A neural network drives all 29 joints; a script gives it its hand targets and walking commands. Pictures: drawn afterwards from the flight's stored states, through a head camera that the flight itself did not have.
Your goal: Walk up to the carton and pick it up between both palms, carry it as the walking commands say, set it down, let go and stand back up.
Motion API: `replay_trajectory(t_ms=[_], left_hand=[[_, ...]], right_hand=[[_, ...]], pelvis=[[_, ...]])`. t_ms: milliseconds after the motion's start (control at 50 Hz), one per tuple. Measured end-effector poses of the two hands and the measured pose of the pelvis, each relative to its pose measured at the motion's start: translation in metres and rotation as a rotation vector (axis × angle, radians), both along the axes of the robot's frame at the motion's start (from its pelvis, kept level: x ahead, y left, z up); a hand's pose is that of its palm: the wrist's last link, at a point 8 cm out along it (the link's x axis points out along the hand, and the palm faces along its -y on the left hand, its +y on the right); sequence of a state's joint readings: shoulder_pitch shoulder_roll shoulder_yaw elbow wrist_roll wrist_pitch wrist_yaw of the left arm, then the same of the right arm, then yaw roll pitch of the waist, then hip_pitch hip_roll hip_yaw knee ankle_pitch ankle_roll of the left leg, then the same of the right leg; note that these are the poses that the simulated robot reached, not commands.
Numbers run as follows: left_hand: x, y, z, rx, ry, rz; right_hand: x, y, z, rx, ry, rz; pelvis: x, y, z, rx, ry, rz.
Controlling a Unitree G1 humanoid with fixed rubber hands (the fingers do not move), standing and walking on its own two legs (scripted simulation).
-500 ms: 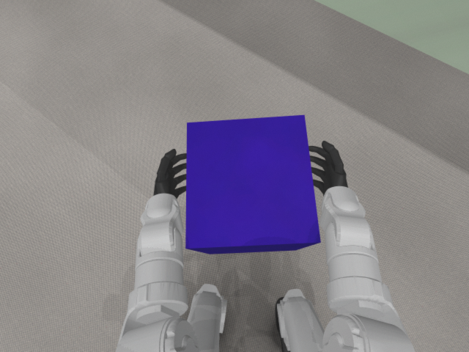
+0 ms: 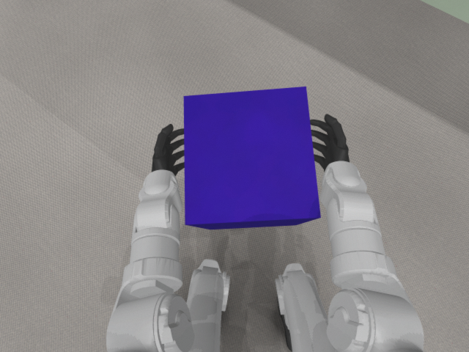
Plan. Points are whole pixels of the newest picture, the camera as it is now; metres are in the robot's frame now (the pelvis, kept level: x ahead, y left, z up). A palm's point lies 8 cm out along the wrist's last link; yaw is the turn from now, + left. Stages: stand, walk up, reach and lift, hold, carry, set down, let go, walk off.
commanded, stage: set down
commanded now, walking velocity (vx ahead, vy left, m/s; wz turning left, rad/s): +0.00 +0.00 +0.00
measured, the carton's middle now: (249, 171) +0.45 +0.02 -0.14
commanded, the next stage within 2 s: none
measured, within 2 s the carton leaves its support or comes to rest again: neither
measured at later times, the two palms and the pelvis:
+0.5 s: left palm (177, 172) +0.45 +0.16 -0.16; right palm (318, 166) +0.46 -0.13 -0.15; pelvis -0.02 +0.00 -0.07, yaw -1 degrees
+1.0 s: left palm (185, 173) +0.47 +0.16 -0.25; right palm (307, 168) +0.48 -0.12 -0.24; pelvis -0.03 +0.00 -0.13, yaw -2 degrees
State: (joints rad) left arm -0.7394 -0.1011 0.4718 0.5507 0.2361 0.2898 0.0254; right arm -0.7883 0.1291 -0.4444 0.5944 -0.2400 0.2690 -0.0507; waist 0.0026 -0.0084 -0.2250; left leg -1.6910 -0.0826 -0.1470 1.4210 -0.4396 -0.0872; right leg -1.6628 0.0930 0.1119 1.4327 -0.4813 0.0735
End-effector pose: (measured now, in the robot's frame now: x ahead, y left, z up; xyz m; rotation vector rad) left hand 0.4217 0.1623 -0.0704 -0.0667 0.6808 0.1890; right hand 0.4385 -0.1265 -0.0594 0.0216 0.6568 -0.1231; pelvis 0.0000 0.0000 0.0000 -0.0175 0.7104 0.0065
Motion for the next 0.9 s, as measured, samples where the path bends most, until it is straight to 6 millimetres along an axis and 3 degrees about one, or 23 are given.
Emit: replay_trajectory(t_ms=[900], left_hand=[[0.045,0.001,-0.161,0.013,0.010,-0.036]], right_hand=[[0.041,0.001,-0.158,-0.022,0.009,-0.008]], pelvis=[[-0.031,0.000,-0.119,-0.004,0.091,-0.018]])
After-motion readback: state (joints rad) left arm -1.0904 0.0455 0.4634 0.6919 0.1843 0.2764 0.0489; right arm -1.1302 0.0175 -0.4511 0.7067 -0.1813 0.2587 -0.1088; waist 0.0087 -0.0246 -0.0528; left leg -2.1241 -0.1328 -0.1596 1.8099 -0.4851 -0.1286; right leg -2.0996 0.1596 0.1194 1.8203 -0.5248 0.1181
